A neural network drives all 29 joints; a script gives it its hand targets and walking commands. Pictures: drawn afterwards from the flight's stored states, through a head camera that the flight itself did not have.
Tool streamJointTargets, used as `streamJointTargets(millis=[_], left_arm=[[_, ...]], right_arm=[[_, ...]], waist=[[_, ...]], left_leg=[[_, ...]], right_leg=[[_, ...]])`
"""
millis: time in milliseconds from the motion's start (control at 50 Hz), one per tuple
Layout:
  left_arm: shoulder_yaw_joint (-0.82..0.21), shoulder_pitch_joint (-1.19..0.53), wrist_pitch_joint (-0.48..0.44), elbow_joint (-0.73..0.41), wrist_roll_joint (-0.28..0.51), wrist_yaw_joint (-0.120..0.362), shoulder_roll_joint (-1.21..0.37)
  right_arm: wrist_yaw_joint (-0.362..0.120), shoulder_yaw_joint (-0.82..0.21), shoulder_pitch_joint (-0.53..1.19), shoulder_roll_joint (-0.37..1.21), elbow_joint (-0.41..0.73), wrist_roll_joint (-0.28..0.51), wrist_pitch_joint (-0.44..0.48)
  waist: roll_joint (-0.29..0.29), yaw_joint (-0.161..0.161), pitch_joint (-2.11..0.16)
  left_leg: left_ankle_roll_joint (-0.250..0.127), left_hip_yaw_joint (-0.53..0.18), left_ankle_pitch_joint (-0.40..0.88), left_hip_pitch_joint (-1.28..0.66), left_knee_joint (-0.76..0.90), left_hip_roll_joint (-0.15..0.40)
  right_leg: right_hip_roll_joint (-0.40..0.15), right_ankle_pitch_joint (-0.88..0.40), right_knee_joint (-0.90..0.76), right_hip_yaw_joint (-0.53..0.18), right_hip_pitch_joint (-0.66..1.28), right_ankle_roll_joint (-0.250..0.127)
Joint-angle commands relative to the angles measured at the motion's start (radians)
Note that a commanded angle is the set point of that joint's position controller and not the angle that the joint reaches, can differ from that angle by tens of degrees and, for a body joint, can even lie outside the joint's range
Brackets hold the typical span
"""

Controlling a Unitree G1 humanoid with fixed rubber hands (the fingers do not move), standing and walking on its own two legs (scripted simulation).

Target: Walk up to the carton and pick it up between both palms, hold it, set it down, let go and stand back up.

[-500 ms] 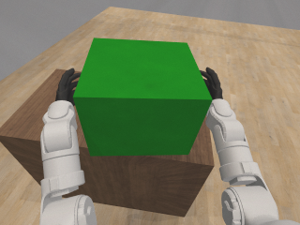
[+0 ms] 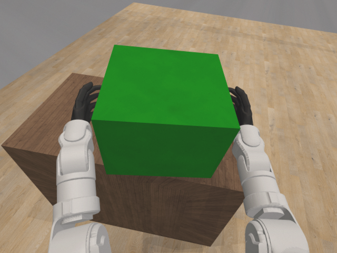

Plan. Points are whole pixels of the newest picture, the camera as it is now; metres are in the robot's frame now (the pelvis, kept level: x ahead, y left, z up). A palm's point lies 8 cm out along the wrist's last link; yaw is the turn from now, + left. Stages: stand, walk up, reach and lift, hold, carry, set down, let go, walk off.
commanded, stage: set down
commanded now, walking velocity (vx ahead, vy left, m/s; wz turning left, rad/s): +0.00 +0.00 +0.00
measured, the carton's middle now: (163, 112) +0.43 +0.00 +0.11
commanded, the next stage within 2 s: none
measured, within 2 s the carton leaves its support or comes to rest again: neither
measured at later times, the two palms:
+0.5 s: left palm (87, 123) +0.38 +0.19 +0.12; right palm (236, 122) +0.37 -0.18 +0.12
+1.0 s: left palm (99, 116) +0.42 +0.17 +0.10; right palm (237, 117) +0.40 -0.20 +0.11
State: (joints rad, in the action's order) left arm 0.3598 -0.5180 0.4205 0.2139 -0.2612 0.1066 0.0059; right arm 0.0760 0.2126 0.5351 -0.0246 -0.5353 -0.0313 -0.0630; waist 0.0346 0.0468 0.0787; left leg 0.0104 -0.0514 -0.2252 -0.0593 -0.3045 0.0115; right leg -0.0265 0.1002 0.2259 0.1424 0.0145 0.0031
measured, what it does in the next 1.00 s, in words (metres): stands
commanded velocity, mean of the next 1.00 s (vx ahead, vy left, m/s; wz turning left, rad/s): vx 0.00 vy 0.00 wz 0.00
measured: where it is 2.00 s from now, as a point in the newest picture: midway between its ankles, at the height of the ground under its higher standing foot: outside the picture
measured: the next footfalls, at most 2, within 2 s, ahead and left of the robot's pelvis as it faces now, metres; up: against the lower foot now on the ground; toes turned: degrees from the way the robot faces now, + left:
none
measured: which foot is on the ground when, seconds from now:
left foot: down 0.00-1.00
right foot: down 0.00-1.00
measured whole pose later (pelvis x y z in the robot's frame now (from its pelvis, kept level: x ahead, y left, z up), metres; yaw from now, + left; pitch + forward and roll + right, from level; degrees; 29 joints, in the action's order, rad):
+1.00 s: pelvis +0.02 +0.00 +0.00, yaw -2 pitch -1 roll -1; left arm 0.40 -0.70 0.12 0.70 -0.25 0.04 0.02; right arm 0.02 0.43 0.68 -0.04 -0.83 -0.20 0.12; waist 0.02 0.00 0.05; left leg 0.01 -0.02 -0.23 0.05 -0.29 0.02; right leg -0.02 0.09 0.20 0.11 -0.10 0.01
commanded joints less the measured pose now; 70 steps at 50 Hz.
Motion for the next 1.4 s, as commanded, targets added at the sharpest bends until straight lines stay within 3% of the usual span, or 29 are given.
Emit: streamJointTargets(millis=[0,60,140,260,320,380,460,540,620,640,700,800,900,960,1040,1100,1120,1160,1200,1300,1340,1380], left_arm=[[-0.519,-0.535,-0.107,-0.163,0.152,0.092,-0.429],[-0.572,-0.563,-0.146,-0.176,0.177,0.057,-0.443],[-0.562,-0.546,-0.167,-0.130,0.170,0.040,-0.435],[-0.447,-0.494,-0.144,0.002,0.123,0.070,-0.412],[-0.422,-0.483,-0.141,0.013,0.115,0.086,-0.412],[-0.438,-0.533,-0.170,-0.001,0.124,0.083,-0.421],[-0.462,-0.597,-0.216,0.045,0.133,0.065,-0.449],[-0.455,-0.659,-0.264,0.109,0.132,0.044,-0.461],[-0.436,-0.696,-0.305,0.182,0.124,0.022,-0.472],[-0.448,-0.803,-0.314,0.224,0.136,0.018,-0.458],[-0.395,-0.804,-0.340,0.285,0.117,0.009,-0.454],[-0.293,-0.729,-0.353,0.390,0.070,0.031,-0.438],[-0.226,-0.679,-0.343,0.415,0.028,0.054,-0.406],[-0.252,-0.702,-0.359,0.381,0.040,0.048,-0.420],[-0.351,-0.772,-0.419,0.320,0.086,0.008,-0.465],[-0.429,-0.812,-0.472,0.298,0.119,-0.028,-0.497],[-0.422,-0.788,-0.482,0.309,0.123,-0.034,-0.494],[-0.434,-0.773,-0.496,0.323,0.130,-0.035,-0.501],[-0.407,-0.754,-0.500,0.371,0.122,-0.023,-0.491],[-0.280,-0.750,-0.494,0.490,0.086,0.024,-0.422],[-0.240,-0.757,-0.493,0.523,0.073,0.037,-0.400],[-0.235,-0.756,-0.502,0.531,0.070,0.040,-0.397]], right_arm=[[-0.107,-0.447,0.625,0.350,0.316,0.057,0.178],[-0.113,-0.459,0.620,0.354,0.318,0.060,0.196],[-0.124,-0.446,0.588,0.352,0.258,0.051,0.192],[-0.118,-0.401,0.562,0.352,0.149,0.018,0.163],[-0.116,-0.389,0.561,0.360,0.148,0.014,0.168],[-0.117,-0.375,0.571,0.362,0.134,0.001,0.190],[-0.128,-0.321,0.593,0.356,0.087,-0.037,0.221],[-0.149,-0.255,0.610,0.358,0.018,-0.078,0.245],[-0.166,-0.212,0.650,0.359,-0.032,-0.111,0.270],[-0.169,-0.171,0.767,0.340,-0.018,-0.135,0.280],[-0.181,-0.147,0.747,0.379,-0.082,-0.166,0.281],[-0.176,-0.136,0.718,0.405,-0.148,-0.181,0.268],[-0.167,-0.126,0.660,0.418,-0.184,-0.191,0.254],[-0.169,-0.128,0.667,0.423,-0.172,-0.193,0.272],[-0.179,-0.144,0.694,0.432,-0.159,-0.191,0.324],[-0.186,-0.150,0.703,0.421,-0.181,-0.191,0.360],[-0.185,-0.160,0.657,0.412,-0.194,-0.189,0.365],[-0.180,-0.167,0.648,0.403,-0.209,-0.184,0.374],[-0.175,-0.166,0.652,0.399,-0.228,-0.187,0.371],[-0.172,-0.106,0.649,0.418,-0.269,-0.230,0.333],[-0.173,-0.087,0.649,0.426,-0.274,-0.247,0.318],[-0.176,-0.084,0.633,0.434,-0.280,-0.248,0.317]], waist=[[-0.076,0.001,-0.490],[-0.093,0.005,-0.549],[-0.084,-0.008,-0.524],[-0.019,-0.030,-0.392],[-0.002,-0.035,-0.402],[-0.020,-0.025,-0.446],[-0.057,-0.003,-0.472],[-0.090,-0.010,-0.466],[-0.084,-0.029,-0.511],[-0.069,-0.010,-0.542],[-0.040,-0.029,-0.527],[0.001,-0.063,-0.515],[0.010,-0.070,-0.445],[-0.017,-0.064,-0.503],[-0.081,-0.044,-0.684],[-0.121,-0.023,-0.761],[-0.122,-0.027,-0.725],[-0.129,-0.022,-0.718],[-0.104,-0.034,-0.674],[-0.008,-0.040,-0.517],[0.031,-0.037,-0.495],[0.033,-0.034,-0.514]], left_leg=[[0.097,0.097,0.528,0.097,-0.022,-0.061],[0.109,0.083,0.564,0.060,-0.040,-0.053],[0.101,0.083,0.530,0.090,-0.028,-0.051],[0.061,0.101,0.354,0.219,0.038,-0.066],[0.052,0.105,0.367,0.222,0.043,-0.069],[0.066,0.110,0.411,0.210,0.031,-0.068],[0.090,0.106,0.433,0.153,0.013,-0.056],[0.099,0.108,0.394,0.146,0.018,-0.042],[0.098,0.109,0.396,0.138,0.015,-0.031],[0.087,0.095,0.296,0.199,0.037,-0.039],[0.066,0.111,0.248,0.210,0.052,-0.037],[0.049,0.130,0.334,0.261,0.040,-0.047],[0.039,0.151,0.344,0.307,0.051,-0.048],[0.054,0.153,0.422,0.288,0.028,-0.047],[0.093,0.132,0.619,0.194,-0.035,-0.036],[0.121,0.106,0.749,0.102,-0.081,-0.023],[0.132,0.104,0.843,0.073,-0.105,-0.006],[0.145,0.102,0.904,0.046,-0.132,0.001],[0.135,0.105,0.814,0.110,-0.113,-0.007],[0.070,0.128,0.413,0.324,0.021,-0.041],[0.048,0.132,0.350,0.350,0.044,-0.045],[0.045,0.131,0.390,0.346,0.040,-0.045]], right_leg=[[0.071,-0.281,0.070,0.014,0.320,0.000],[0.072,-0.277,0.067,0.011,0.272,-0.006],[0.065,-0.275,0.065,-0.003,0.263,-0.003],[0.048,-0.268,0.060,-0.018,0.336,0.016],[0.046,-0.323,0.069,-0.023,0.371,0.023],[0.050,-0.344,0.074,-0.017,0.370,0.020],[0.056,-0.270,0.054,0.000,0.282,0.005],[0.059,-0.164,0.034,0.009,0.205,-0.010],[0.059,-0.135,0.031,0.014,0.183,-0.014],[0.041,-0.112,0.034,0.019,0.165,0.015],[0.035,-0.125,0.047,0.013,0.200,0.021],[0.031,-0.270,0.068,-0.015,0.326,0.030],[0.025,-0.359,0.086,-0.025,0.381,0.038],[0.033,-0.411,0.098,-0.021,0.379,0.031],[0.057,-0.459,0.110,-0.007,0.300,0.010],[0.073,-0.455,0.105,0.002,0.200,-0.008],[0.068,-0.432,0.101,0.008,0.172,-0.005],[0.076,-0.422,0.084,0.006,0.131,-0.010],[0.068,-0.421,0.077,-0.005,0.171,-0.012],[0.031,-0.350,0.077,-0.030,0.294,0.016],[0.028,-0.359,0.084,-0.032,0.322,0.027],[0.027,-0.423,0.100,-0.033,0.352,0.032]])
